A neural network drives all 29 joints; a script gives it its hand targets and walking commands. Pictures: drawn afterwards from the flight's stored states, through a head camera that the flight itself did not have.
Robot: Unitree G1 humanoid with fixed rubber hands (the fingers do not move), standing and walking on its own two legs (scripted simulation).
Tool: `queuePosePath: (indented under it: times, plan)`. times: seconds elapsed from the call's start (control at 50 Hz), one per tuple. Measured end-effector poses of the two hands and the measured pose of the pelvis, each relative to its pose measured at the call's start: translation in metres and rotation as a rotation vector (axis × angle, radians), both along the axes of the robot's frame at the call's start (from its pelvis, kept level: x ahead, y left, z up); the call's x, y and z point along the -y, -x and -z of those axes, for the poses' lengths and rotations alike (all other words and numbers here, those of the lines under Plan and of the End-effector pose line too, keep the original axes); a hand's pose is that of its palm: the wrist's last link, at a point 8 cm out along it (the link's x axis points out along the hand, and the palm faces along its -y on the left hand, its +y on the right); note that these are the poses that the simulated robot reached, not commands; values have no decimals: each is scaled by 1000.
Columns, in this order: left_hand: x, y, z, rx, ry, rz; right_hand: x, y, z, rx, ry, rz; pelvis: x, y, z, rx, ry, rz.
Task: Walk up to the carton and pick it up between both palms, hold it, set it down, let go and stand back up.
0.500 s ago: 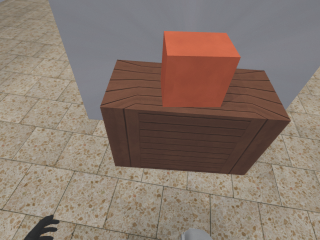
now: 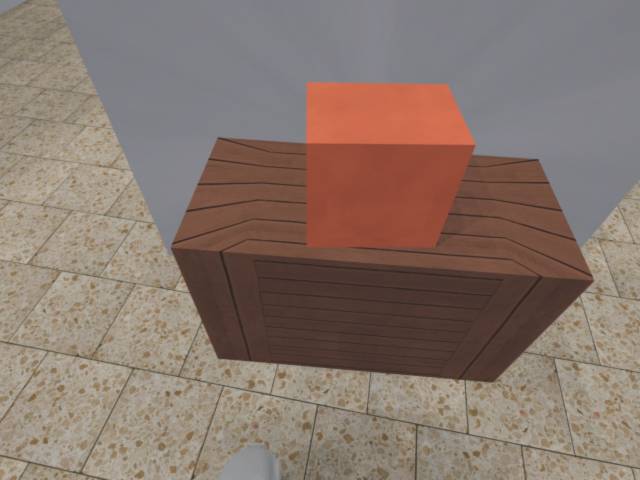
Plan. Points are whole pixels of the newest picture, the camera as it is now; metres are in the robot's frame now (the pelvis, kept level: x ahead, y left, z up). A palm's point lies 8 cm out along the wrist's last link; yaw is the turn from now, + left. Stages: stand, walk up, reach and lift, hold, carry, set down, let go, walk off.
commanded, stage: walk up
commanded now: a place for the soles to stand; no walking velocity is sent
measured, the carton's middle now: (374, 169) +0.70 -0.08 -0.04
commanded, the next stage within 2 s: none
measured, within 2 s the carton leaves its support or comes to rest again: neither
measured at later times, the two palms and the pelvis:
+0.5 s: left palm (142, 391) +0.24 +0.27 -0.08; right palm (604, 452) +0.19 -0.37 -0.09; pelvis +0.14 -0.05 -0.01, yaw -2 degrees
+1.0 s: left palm (175, 350) +0.31 +0.24 -0.10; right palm (599, 398) +0.26 -0.39 -0.08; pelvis +0.20 -0.07 -0.01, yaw -3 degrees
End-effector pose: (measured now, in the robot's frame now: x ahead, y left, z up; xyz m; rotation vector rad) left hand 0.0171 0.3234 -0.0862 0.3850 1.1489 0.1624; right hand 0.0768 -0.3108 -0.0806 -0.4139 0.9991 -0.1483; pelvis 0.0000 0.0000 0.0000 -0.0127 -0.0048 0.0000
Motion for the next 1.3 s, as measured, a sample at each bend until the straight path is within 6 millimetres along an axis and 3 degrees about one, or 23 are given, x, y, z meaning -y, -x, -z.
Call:
queuePosePath:
  times: [0.1, 0.2, 0.32, 0.46, 0.56, 0.72, 0.78, 0.88, 0.98, 1.16, 1.3]
  plan:
    - [-8, -67, 15, 70, 29, 28, -11, -23, -1, 16, 30, 2, -14, -27, 8, 30, -3, 5]
    - [-1, -130, 7, 151, 49, 54, -5, -40, -15, 2, 56, 11, -12, -51, -1, 62, -2, 9]
    - [11, -174, -2, 156, 41, 48, 11, -70, -19, -17, 56, 19, 3, -85, -7, 64, -12, 15]
    - [48, -222, -2, 142, 1, 71, 48, -104, 6, -40, 19, 43, 42, -128, 4, 31, -34, 42]
    - [68, -223, -6, 100, -7, 73, 66, -131, 9, -53, 3, 48, 63, -153, 1, 17, -35, 36]
    - [70, -212, -9, 8, -24, 45, 72, -164, 4, -41, 0, 49, 69, -185, -5, 8, -33, 38]
    - [70, -222, 0, -2, -9, 55, 69, -169, 2, -42, 15, 57, 65, -192, -2, 5, -18, 44]
    - [71, -264, 21, 57, 24, 80, 64, -176, 6, -28, 43, 65, 57, -200, 11, 44, -7, 47]
    - [80, -294, 18, 118, 31, 93, 72, -180, 1, -17, 53, 73, 63, -204, 10, 43, -7, 54]
    - [89, -278, 10, 80, -19, 76, 86, -195, 12, -36, 21, 89, 80, -218, 10, -6, -12, 57]
    - [89, -297, 9, 101, -25, 95, 82, -198, 14, -43, 17, 75, 78, -219, 10, 8, -9, 54]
